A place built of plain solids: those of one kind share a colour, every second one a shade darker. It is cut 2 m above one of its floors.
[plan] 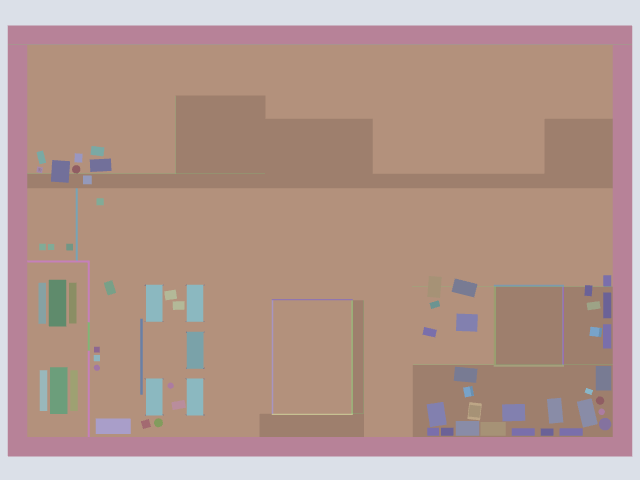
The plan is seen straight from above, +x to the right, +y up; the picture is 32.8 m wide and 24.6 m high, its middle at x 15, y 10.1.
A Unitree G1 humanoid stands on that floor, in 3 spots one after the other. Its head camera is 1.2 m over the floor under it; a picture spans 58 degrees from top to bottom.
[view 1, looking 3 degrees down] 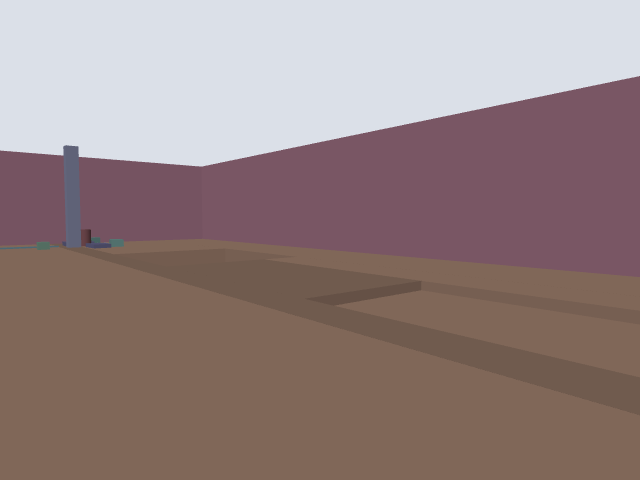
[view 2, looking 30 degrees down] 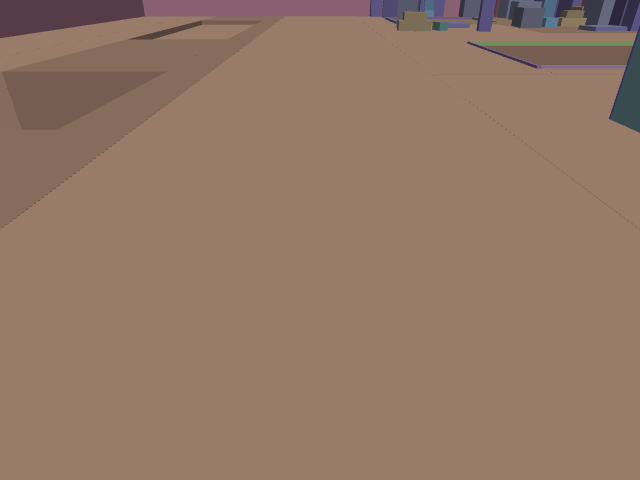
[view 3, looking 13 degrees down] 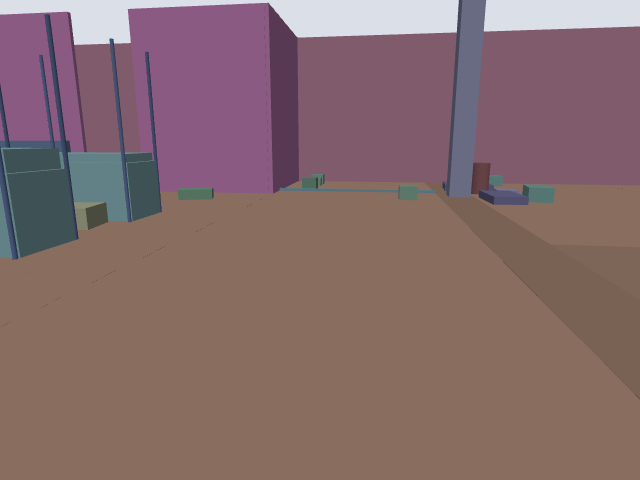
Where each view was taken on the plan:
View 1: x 22.70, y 9.61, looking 140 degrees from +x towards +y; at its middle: wall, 16.34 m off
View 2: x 4.40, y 10.90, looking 0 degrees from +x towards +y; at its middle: floor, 2.40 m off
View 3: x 12.90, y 11.50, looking -172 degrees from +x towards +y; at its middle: floor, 5.33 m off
